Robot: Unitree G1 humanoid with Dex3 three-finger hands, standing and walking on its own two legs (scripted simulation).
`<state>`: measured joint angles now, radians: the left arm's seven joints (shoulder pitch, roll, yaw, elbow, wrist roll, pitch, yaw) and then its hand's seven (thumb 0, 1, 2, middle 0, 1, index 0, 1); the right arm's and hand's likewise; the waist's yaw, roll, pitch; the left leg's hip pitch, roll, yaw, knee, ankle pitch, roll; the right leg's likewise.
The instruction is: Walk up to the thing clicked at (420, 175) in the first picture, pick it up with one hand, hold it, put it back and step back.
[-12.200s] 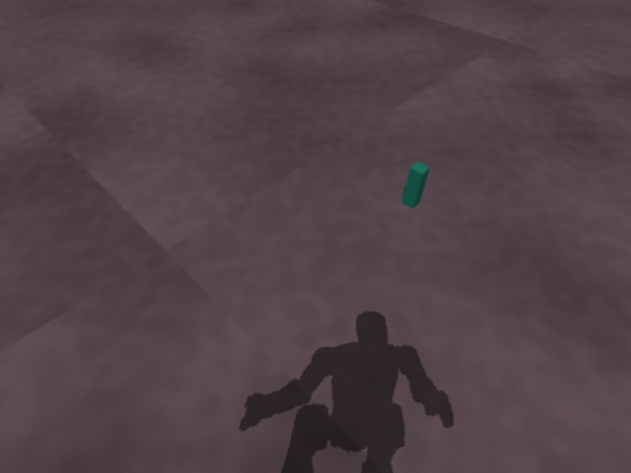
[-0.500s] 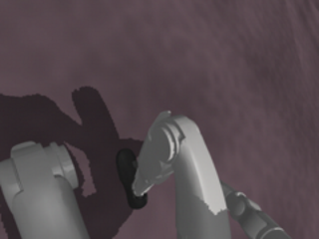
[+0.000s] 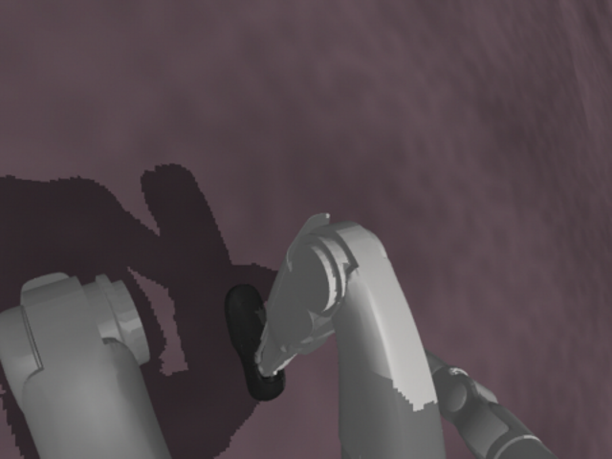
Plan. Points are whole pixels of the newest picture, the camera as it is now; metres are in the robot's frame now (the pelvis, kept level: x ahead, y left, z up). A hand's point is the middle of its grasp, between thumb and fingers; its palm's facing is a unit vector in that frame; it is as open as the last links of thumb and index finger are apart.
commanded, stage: rest palm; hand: left
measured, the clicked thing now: out of the picture +0.49 +0.33 -0.19
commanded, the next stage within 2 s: close in 0.10 s
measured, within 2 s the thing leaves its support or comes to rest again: leaves its support in 1.54 s
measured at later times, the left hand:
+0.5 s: hand out of the picture +0.46 +0.32 -0.17, palm faces +0.51 -0.86 -0.04, open 12.1 cm
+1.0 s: hand out of the picture +0.47 +0.32 -0.17, palm faces +0.49 -0.87 -0.05, open 10.3 cm
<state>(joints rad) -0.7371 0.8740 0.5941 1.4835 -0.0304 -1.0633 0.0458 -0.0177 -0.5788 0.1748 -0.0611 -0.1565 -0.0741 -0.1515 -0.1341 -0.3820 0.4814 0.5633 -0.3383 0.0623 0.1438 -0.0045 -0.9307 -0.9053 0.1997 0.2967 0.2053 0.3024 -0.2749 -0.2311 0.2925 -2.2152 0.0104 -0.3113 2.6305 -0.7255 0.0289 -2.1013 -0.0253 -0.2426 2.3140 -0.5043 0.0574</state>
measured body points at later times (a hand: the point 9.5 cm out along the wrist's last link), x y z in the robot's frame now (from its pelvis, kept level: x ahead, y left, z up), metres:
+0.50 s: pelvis +0.00 +0.00 +0.00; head +0.25 +0.17 +0.33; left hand +0.43 +0.37 -0.16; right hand +0.14 -0.26 -0.04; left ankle +0.08 +0.11 -0.26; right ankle +0.17 -0.12 -0.26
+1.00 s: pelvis +0.00 +0.00 +0.00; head +0.25 +0.18 +0.32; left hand +0.44 +0.37 -0.16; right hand +0.13 -0.26 -0.03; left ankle +0.08 +0.11 -0.26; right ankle +0.17 -0.12 -0.26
